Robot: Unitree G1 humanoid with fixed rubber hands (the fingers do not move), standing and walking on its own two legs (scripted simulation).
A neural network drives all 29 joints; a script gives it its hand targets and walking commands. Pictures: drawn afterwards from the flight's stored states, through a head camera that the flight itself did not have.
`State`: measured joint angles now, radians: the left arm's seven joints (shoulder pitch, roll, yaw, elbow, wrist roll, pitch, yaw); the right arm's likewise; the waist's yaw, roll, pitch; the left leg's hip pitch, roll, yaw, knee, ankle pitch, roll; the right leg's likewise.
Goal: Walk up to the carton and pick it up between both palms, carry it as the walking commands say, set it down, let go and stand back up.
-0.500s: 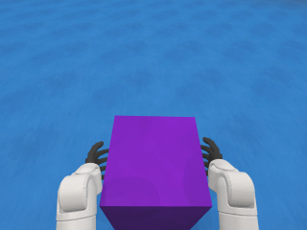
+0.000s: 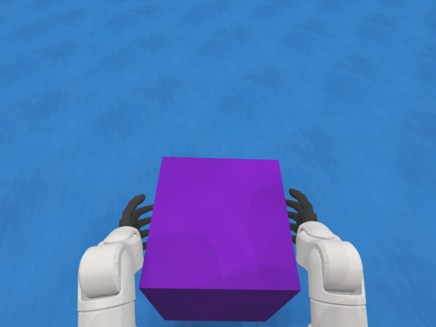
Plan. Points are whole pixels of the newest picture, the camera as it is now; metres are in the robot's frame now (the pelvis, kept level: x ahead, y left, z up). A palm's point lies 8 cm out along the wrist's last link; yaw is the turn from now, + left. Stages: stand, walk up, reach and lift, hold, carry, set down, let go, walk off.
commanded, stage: carry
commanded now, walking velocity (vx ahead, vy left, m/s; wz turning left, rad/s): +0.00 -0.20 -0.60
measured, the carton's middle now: (217, 245) +0.28 +0.02 +0.01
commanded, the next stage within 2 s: none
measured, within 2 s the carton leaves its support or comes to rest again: neither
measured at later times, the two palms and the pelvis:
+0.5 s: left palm (216, 265) +0.22 +0.02 +0.07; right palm (428, 306) +0.17 -0.27 +0.08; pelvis -0.08 -0.08 +0.00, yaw -16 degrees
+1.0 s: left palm out of the picture +0.08 -0.16 +0.08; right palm out of the picture -0.06 -0.41 +0.09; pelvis -0.23 -0.15 +0.01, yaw -33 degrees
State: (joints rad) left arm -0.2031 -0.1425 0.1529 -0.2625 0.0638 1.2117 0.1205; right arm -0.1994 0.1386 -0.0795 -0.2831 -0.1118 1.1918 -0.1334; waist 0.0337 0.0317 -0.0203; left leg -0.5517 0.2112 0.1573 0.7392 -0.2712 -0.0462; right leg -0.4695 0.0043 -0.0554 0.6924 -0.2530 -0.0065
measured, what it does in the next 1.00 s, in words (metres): walks backwards, turning right: left foot, then right foot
